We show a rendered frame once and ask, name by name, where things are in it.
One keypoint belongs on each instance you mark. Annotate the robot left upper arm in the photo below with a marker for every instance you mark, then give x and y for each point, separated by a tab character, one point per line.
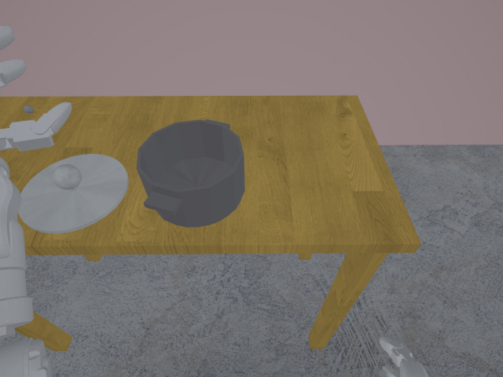
24	358

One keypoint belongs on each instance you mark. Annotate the robot right hand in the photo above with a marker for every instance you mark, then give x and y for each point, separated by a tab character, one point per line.
403	358

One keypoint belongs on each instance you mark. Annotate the knob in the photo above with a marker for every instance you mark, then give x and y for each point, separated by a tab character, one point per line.
66	176

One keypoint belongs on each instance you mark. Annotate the robot left hand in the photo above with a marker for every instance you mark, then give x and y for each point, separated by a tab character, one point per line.
28	135

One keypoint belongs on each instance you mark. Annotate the pot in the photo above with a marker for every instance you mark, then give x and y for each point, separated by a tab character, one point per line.
192	172

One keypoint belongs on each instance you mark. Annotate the lid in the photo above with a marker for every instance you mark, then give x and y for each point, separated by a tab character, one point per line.
49	209

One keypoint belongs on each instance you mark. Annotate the robot left forearm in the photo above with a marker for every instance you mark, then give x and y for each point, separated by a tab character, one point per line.
16	308

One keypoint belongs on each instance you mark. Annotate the table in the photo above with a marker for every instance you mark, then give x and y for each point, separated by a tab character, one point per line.
316	182

